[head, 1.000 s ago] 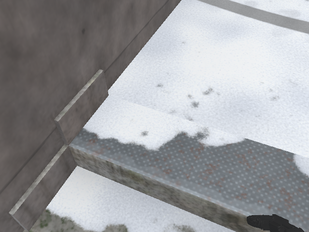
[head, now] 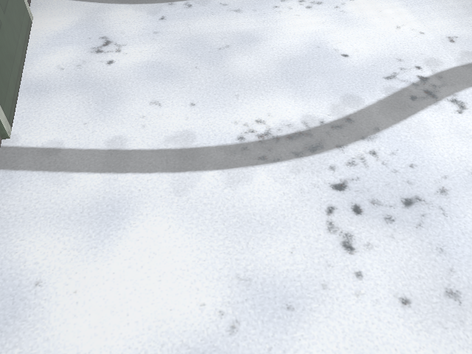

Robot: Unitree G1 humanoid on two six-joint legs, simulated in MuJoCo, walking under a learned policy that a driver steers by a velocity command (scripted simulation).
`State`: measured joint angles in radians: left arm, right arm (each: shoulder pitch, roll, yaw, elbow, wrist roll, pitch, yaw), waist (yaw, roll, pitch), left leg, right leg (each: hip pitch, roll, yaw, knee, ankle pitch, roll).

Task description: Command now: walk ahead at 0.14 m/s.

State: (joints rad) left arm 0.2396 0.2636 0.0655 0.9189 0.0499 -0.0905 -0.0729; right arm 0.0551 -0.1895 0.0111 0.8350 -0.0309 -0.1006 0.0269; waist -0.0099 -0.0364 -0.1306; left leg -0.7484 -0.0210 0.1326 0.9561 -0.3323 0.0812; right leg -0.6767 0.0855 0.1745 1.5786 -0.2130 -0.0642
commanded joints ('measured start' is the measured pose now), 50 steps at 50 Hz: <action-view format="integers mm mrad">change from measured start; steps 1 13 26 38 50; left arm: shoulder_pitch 12 -257 -162 -155 -61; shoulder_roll -95 76 96 77 48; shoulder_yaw -41 0 21 26 9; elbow -67 -241 -316 -309 -272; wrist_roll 21 -19 -37 -46 -49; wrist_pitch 13 -8 65 72 80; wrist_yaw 29 93 144 122 106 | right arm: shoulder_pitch -22 119 50 137 53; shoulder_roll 114 -159 -91 -242 -149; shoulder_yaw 24 -106 -72 -130 -81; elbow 43 -71 -268 -351 -261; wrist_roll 30 24 49 11 10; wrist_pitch -21 -46 127 95 90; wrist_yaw -18 6 -27 -39 -48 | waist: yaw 105 -3 25 -22 10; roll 8 130 -111 210 168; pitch -50 2 -16 -4 90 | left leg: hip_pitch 245 523 89 623 439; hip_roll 170 266 66 300 223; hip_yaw -437 -490 -129 -587 -345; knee -499 -558 78 -586 -607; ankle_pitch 292 501 -17 218 17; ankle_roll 143 228 -148 203 124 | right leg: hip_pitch -183 152 481 -126 334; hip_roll -131 -148 -354 -132 -138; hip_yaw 17 -126 -122 -111 -185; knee -55 -871 -1196 -324 -940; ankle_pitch -80 -114 357 -300 -115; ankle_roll -4 90 -130 140 97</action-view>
